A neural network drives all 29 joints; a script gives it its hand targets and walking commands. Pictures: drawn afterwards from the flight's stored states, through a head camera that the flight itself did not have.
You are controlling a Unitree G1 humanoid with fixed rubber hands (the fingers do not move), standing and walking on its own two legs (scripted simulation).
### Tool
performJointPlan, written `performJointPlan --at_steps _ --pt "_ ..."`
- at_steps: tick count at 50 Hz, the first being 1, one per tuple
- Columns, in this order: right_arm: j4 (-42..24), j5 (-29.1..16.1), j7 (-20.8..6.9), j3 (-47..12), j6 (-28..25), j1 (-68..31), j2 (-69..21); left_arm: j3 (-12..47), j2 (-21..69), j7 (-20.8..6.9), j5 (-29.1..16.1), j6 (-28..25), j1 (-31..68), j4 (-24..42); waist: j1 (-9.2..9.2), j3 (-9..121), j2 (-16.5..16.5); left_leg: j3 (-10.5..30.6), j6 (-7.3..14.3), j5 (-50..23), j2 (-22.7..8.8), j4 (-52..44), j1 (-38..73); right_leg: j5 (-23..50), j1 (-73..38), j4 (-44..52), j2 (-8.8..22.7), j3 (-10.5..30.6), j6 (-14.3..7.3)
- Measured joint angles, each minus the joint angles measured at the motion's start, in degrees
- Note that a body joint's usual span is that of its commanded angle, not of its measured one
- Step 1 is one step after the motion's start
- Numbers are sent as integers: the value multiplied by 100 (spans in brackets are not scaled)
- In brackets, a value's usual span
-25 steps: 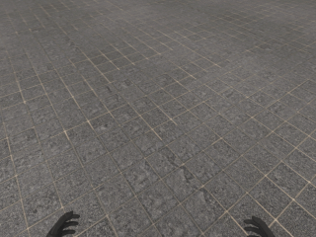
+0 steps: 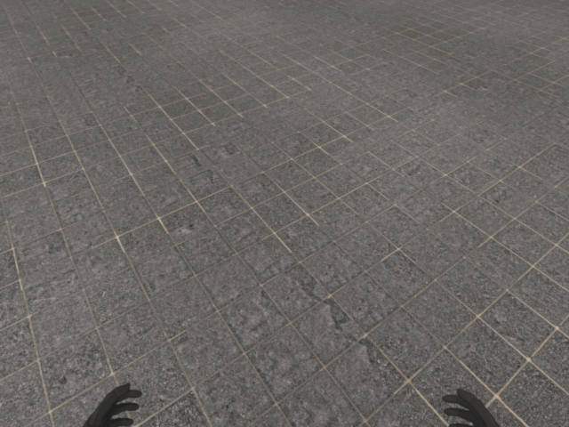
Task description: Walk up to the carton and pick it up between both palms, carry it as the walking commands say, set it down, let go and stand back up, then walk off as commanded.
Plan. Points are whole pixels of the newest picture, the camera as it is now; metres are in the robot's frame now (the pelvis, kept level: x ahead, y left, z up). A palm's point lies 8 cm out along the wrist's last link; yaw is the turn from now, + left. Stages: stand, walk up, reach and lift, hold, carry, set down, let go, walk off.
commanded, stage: stand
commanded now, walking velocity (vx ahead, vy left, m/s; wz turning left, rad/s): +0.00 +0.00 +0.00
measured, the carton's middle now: out of the picture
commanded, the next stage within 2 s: walk up in 1.30 s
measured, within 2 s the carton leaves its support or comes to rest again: neither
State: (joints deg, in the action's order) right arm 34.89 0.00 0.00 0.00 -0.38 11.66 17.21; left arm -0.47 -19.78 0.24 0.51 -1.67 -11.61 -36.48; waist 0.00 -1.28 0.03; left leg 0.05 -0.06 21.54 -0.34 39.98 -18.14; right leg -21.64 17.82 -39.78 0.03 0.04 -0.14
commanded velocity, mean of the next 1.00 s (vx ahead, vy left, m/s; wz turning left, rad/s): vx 0.00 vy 0.00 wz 0.00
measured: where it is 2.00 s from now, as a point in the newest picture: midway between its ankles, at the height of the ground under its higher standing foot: outside the picture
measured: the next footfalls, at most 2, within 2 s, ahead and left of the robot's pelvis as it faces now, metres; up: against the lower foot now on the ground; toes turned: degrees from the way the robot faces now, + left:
right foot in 1.84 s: -0.03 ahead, -0.11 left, +0.00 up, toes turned -11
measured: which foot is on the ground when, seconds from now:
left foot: down 0.00-1.00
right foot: down 0.00-1.00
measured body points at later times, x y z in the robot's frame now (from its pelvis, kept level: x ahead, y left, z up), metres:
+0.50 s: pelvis +0.00 +0.00 +0.00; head +0.00 +0.00 +0.45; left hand +0.15 +0.29 -0.08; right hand +0.15 -0.26 -0.09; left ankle +0.00 +0.12 -0.72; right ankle -0.01 -0.12 -0.72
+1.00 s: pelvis -0.02 +0.00 +0.00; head -0.02 +0.00 +0.45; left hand +0.12 +0.29 -0.09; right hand +0.13 -0.27 -0.09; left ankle +0.00 +0.12 -0.72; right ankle -0.01 -0.12 -0.72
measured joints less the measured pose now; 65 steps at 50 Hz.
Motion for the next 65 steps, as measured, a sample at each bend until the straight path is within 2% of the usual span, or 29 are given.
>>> performJointPlan --at_steps 65 --pt "468 0 0 0 -4 0 34 0 -60 -1 0 -3 0 -671 0 0 0 1 0 -227 0 0 0 228 0 0 0 0 0"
